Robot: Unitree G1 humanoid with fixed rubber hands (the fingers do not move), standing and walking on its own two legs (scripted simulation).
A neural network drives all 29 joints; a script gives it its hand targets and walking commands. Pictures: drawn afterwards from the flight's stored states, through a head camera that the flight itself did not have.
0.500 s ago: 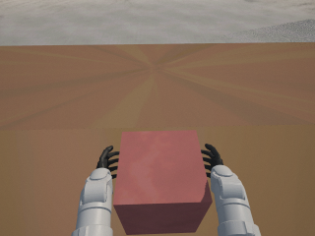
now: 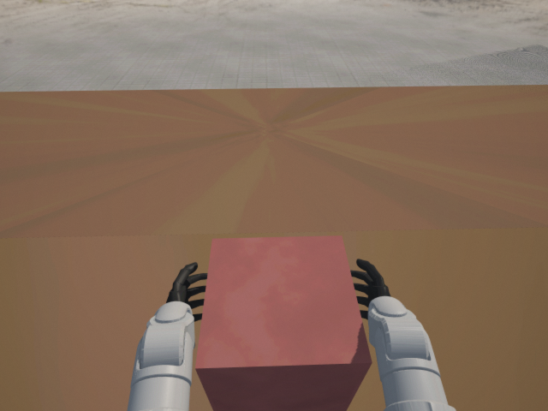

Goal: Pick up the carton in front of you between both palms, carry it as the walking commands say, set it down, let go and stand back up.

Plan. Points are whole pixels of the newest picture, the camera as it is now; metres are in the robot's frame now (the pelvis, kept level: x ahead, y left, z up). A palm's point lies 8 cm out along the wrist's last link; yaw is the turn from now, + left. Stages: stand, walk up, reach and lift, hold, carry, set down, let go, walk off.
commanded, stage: reach and lift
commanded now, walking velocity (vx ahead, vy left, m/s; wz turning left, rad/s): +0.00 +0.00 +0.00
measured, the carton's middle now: (279, 331) +0.29 +0.00 -0.04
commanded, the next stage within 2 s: hold in 0.04 s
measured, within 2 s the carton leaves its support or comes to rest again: neither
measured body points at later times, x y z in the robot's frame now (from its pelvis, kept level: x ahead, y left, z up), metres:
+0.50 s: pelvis -0.01 +0.00 +0.00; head -0.06 +0.00 +0.45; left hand +0.29 +0.15 +0.04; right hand +0.29 -0.15 +0.04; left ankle +0.01 +0.13 -0.75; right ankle +0.00 -0.13 -0.75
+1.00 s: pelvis +0.01 +0.00 -0.01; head -0.04 +0.00 +0.44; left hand +0.31 +0.15 +0.05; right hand +0.31 -0.15 +0.05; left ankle +0.00 +0.14 -0.74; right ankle +0.00 -0.14 -0.74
